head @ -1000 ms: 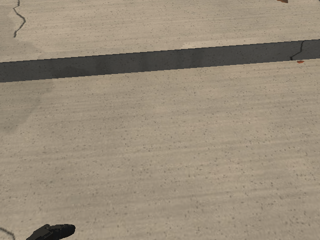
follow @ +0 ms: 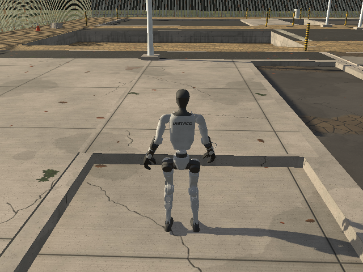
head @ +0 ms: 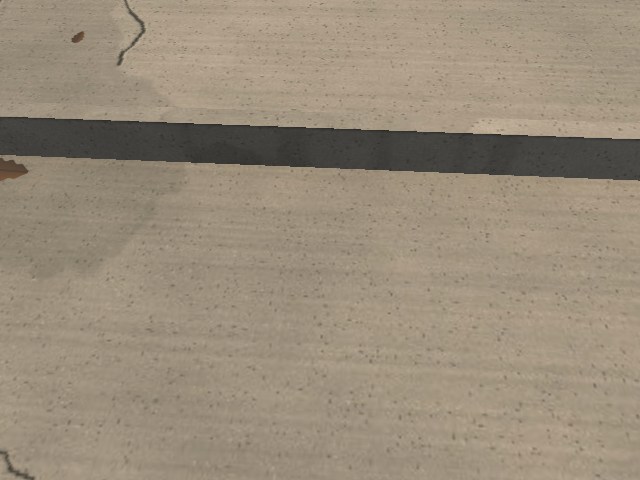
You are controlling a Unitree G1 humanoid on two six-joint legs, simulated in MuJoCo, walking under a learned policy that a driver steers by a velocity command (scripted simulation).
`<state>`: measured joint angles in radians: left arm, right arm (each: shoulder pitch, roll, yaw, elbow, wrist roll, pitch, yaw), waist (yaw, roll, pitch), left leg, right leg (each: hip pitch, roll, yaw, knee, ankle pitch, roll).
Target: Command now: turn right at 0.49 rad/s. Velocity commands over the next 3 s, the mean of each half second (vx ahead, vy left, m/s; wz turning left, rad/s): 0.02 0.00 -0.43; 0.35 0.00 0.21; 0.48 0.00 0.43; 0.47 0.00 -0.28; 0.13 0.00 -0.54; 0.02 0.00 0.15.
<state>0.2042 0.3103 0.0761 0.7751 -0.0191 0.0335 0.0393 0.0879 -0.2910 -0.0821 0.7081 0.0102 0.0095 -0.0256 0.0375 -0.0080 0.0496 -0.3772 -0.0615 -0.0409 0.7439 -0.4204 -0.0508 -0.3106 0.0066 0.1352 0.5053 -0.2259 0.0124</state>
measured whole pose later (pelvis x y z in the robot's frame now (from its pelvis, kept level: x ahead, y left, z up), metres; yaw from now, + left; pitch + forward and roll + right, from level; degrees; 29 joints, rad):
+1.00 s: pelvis +0.17 +0.00 -0.02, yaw -3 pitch +2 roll -1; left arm 0.35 0.31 0.09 0.84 -0.02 -0.05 0.01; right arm 0.11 -0.29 -0.05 0.74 0.03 -0.04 0.06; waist 0.05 0.00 0.02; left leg -0.51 0.03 0.05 0.60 -0.15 0.08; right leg 0.10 -0.07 -0.18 0.35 -0.45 0.06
